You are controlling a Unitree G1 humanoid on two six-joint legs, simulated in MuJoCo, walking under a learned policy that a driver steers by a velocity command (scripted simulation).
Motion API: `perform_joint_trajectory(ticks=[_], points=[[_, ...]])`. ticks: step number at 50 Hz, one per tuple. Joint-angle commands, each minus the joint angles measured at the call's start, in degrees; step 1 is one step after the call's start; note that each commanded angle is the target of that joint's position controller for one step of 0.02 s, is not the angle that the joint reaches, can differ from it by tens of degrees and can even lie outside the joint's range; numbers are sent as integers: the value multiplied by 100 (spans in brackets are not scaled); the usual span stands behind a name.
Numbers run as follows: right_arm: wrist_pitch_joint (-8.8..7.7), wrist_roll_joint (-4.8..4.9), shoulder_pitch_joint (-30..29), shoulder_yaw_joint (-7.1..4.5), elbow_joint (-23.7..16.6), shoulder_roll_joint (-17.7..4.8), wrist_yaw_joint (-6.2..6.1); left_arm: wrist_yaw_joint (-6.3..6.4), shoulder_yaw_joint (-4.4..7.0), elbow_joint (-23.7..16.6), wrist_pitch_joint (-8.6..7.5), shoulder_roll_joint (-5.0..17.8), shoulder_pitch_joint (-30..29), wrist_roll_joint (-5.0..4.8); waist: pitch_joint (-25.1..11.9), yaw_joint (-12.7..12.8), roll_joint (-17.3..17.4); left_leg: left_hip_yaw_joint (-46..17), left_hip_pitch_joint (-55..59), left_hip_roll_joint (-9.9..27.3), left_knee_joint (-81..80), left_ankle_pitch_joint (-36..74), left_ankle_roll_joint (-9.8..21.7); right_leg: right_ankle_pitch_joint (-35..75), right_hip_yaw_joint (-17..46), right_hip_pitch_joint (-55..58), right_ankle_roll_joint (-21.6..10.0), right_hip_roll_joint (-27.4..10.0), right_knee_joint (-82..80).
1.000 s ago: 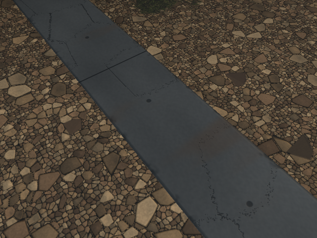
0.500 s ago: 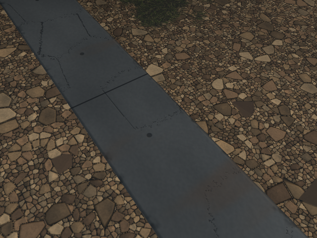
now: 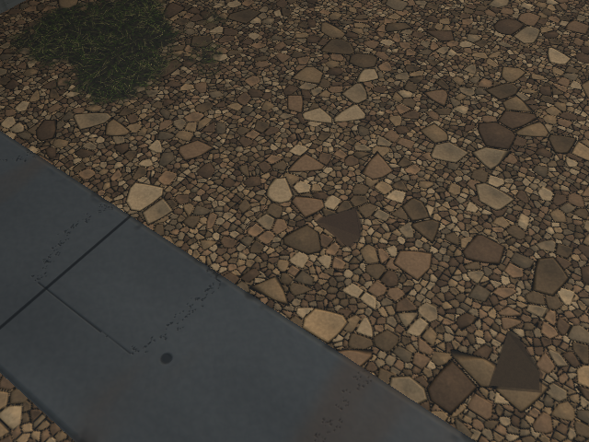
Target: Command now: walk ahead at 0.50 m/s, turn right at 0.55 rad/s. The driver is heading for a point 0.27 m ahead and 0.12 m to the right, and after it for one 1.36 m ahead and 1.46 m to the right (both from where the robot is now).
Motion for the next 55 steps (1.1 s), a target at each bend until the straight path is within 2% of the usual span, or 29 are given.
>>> perform_joint_trajectory(ticks=[1, 2, 3, 5, 8, 10, 14, 19, 21, 23, 24, 25, 26, 27, 28, 29, 31, 33, 38, 43, 45, 46, 47, 48, 49, 50, 51, 53, 55], points=[[-206, 22, -813, -158, -1084, -820, 105, 147, 471, 220, 104, 1606, 1807, -158, -1263, 728, -284, -1618, -4042, -307, 3552, 80, 15, 222, 4290, 3840, -1484, -2254, -2032], [-280, 75, -879, -124, -1136, -760, 108, 189, 397, 218, 97, 1310, 1541, -177, -716, 524, -66, -1584, -3982, -100, 3145, 582, 49, 560, 3645, 3105, -1258, -2140, -2114], [-288, 63, -747, -130, -1041, -733, 86, 198, 326, 188, 66, 1046, 1279, -152, -382, 222, 294, -1593, -3659, 76, 2617, 792, 47, 1128, 3133, 2470, -960, -1833, -2192], [-77, -128, -536, -125, -1008, -678, 95, 228, 232, 114, -37, 804, 1045, -213, -349, -90, 191, -1631, -3021, 211, 2020, 894, -97, 1751, 2453, 1774, -708, -1355, -2286], [170, -140, -706, -123, -1157, -619, 95, 214, 256, 112, -188, 1052, 1279, -225, -334, -167, 24, -1442, -2923, 86, 1482, 1095, -318, 4014, 1946, 1502, -578, -1061, -2019], [234, -122, -985, -108, -1303, -624, 79, 218, 262, 86, -156, 1130, 1528, -214, -434, -70, -165, -1368, -3043, -27, 1128, 1404, -371, 4920, 1794, 1591, -362, -917, -1772], [275, -69, -1717, -60, -1642, -702, 70, 281, 226, -39, 17, 1110, 1862, -239, -569, 237, -481, -1393, -3310, -223, 285, 1892, -360, 5101, 1959, 2019, -23, -775, -1425], [235, -5, -2225, 15, -1896, -846, 42, 376, 255, -191, 184, 1205, 2129, -178, -549, 487, -549, -1554, -3402, -496, -667, 1912, -221, 5088, 2536, 2666, 19, -929, -926], [177, 10, -2025, 25, -1883, -937, 24, 399, 272, -336, 214, 1252, 1933, -133, -530, 376, -557, -1667, -2943, -588, -1156, 1727, -109, 5057, 2748, 2558, 44, -925, -608], [106, 4, -1339, -7, -1719, -1075, -23, 369, 292, -540, 182, 1353, 1459, -162, -644, 2, -627, -1636, -1672, -769, -2044, 1842, 88, 4850, 2888, 2040, 305, -654, -115], [34, -35, -739, -40, -1615, -1165, -68, 322, 279, -662, 122, 1340, 1177, -272, -825, -374, -453, -1809, -651, -539, -2755, 2835, 240, 4297, 2857, 1605, 495, -384, 585], [0, -51, -236, -115, -1675, -1601, -146, 296, 172, -899, 64, 933, 1388, -388, -1646, -392, 590, -3107, 760, 1107, -2580, 5140, 661, 1232, 2214, 863, 721, 138, 2264], [140, 69, -564, -138, -1849, -1768, -111, 336, 218, -897, 133, 915, 2341, -358, -2269, 170, 1528, -4659, 1205, 2374, -2552, 7014, 1616, -3082, 1586, -40, 774, 980, 3388], [232, 146, -833, -100, -1947, -1370, -86, 372, 250, -609, 263, 1229, 2452, -77, -1991, 268, 881, -4660, 494, 2272, -2626, 5800, 1770, -2683, 1557, -219, 790, 415, 3947], [272, 99, -1141, 28, -2054, -917, -106, 318, 275, -643, 337, 1301, 1914, -24, -1283, 197, 366, -3861, -191, 1787, -2849, 4721, 1600, -2188, 1482, -316, 866, 251, 3992], [322, 22, -1447, 83, -2111, -778, -114, 257, 265, -747, 405, 1223, 1634, -56, -913, 270, 275, -3231, -693, 1359, -3142, 3791, 1359, -1837, 1402, -301, 955, 97, 3784], [331, -62, -1572, 48, -2132, -941, -133, 137, 229, -826, 569, 1116, 1594, -110, -648, 313, 823, -2451, -1301, 887, -3399, 3327, 1217, -1407, 1204, -100, 1128, 61, 3743], [307, -86, -1442, 1, -2109, -1017, -112, 108, 215, -893, 627, 1085, 1575, -175, -753, 323, 774, -2128, -1295, 860, -3417, 3330, 1234, -1288, 1108, -42, 1174, 92, 3526], [376, -80, -1299, -90, -2155, -1170, -83, 19, 117, -1205, 728, 959, 1000, -135, -730, 164, 811, -1910, -1144, 1065, -3640, 1635, 1230, -1203, 894, -92, 1154, -209, 2382], [475, -108, -1235, -209, -2189, -1424, -4, -87, 50, -1445, 678, 930, 812, -201, -801, 53, 977, -1588, -1312, 1188, -3404, 1092, 999, -1502, 497, 813, 885, -271, 836], [549, -43, -1267, -235, -2194, -1457, 0, -94, 52, -1356, 603, 889, 1172, -211, -817, 260, 724, -1302, -1608, 1124, -2946, 1107, 676, -941, 332, 1543, 688, -171, -333], [587, -36, -1078, -248, -2123, -1377, 18, -55, 71, -1276, 548, 944, 1346, -179, -683, 300, 234, -998, -2012, 950, -2327, 903, 313, -689, 732, 1911, 613, -185, -1066], [638, -10, -884, -183, -2189, -1014, 86, 25, 147, -1350, 502, 1360, 1373, -128, -416, 230, -1243, -395, -2936, 325, -773, -140, -168, -1115, 2793, 2010, 339, -1447, -2246], [678, 6, -1385, -145, -2636, -976, -11, 75, 381, -1569, 515, 2266, 1328, -118, -3, 377, -1728, -885, -3880, -533, -28, -1013, -385, -68, 4511, 1244, -437, -2632, -2539], [696, 7, -1774, -165, -2658, -1138, -47, 160, 378, -1439, 508, 2030, 1471, -62, -19, 494, -1167, -1535, -3644, -300, 759, -671, -335, 323, 3984, 1108, -657, -2370, -2336], [696, 79, -1640, -161, -2608, -1087, -32, 207, 256, -1431, 484, 1673, 1149, -94, -48, 194, -1041, -1668, -3556, -260, 960, -133, -305, 426, 3395, 1062, -506, -1944, -2184], [658, 73, -1439, -188, -2455, -1143, -10, 214, 200, -1468, 463, 1483, 799, -109, -98, -15, -872, -1703, -3443, -253, 936, 374, -286, 560, 2924, 1132, -272, -1523, -2089], [634, -54, -1091, -248, -2216, -1256, 45, 227, 142, -1511, 399, 1276, 668, -176, -521, -54, -841, -1576, -3240, -362, 1295, 694, -302, 1785, 2555, 1511, -209, -1204, -1810], [658, -33, -1140, -224, -2222, -1138, 88, 210, 154, -1432, 374, 1271, 918, -196, -743, 4, -570, -1589, -3208, -418, 1375, 722, -340, 2164, 2577, 1765, -232, -1194, -1670]])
